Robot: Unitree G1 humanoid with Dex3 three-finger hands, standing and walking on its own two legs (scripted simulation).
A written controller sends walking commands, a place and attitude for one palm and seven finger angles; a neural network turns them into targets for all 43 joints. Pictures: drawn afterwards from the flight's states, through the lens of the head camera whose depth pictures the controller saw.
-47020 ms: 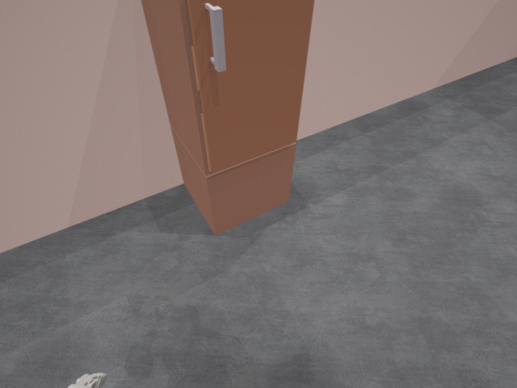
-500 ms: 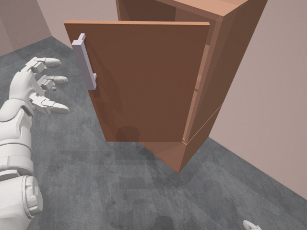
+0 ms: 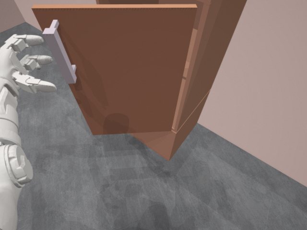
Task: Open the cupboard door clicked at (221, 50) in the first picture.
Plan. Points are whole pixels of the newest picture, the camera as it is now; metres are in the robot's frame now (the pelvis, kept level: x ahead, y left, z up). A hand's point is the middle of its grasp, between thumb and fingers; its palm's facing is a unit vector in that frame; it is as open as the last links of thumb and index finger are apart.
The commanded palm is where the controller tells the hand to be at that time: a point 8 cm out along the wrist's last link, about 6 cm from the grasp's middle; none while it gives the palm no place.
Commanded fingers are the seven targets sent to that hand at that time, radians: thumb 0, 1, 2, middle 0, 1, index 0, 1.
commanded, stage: move the hooked fingers beside the handle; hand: left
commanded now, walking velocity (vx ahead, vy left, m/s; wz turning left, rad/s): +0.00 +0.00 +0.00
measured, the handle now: (63, 53) +0.54 +0.21 +0.15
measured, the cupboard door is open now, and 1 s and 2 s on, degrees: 41 41 41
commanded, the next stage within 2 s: slide the fingers in behind the handle in 1.70 s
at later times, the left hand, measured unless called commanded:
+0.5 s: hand (37, 64) +0.48 +0.26 +0.17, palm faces -0.01 -1.00 +0.00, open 14.0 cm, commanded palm +0.46 +0.31 +0.15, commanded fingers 0.00 -0.50 0.30 -0.30 -1.20 -0.30 -1.20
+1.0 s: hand (33, 71) +0.47 +0.27 +0.16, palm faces +0.02 -1.00 -0.02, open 14.0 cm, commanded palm +0.46 +0.31 +0.15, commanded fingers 0.00 -0.50 0.30 -0.30 -1.20 -0.30 -1.20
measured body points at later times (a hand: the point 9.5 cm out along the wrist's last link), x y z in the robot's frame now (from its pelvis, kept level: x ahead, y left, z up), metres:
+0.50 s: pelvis +0.01 +0.00 +0.00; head +0.08 +0.01 +0.44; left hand +0.48 +0.31 +0.17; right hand +0.02 -0.28 -0.11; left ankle -0.01 +0.10 -0.73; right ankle -0.01 -0.11 -0.73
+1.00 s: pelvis +0.00 +0.01 +0.00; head +0.07 +0.01 +0.44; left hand +0.46 +0.32 +0.16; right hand +0.04 -0.27 -0.11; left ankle -0.01 +0.10 -0.73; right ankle -0.01 -0.11 -0.73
